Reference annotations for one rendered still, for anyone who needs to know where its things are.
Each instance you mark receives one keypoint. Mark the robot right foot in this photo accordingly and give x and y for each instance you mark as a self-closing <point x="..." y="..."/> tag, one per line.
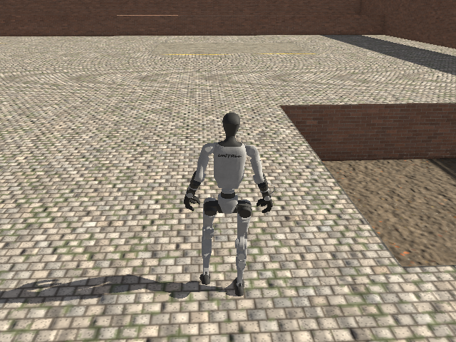
<point x="239" y="290"/>

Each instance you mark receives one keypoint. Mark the left robot forearm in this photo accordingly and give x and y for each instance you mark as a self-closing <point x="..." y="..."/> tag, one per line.
<point x="192" y="187"/>

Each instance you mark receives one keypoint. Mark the left robot upper arm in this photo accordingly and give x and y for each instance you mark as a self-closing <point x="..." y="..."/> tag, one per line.
<point x="207" y="150"/>

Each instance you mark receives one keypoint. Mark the left robot hand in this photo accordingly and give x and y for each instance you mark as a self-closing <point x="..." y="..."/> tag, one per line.
<point x="192" y="200"/>

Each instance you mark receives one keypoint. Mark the robot left shin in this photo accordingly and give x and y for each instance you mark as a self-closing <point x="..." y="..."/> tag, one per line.
<point x="206" y="252"/>

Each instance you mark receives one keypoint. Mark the right robot upper arm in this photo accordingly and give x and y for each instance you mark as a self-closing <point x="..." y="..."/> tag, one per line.
<point x="256" y="163"/>

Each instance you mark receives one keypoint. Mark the right robot hand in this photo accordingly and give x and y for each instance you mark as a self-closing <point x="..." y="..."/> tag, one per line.
<point x="262" y="202"/>

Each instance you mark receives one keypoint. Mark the right robot forearm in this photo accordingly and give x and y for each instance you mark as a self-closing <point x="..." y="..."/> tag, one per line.
<point x="264" y="189"/>

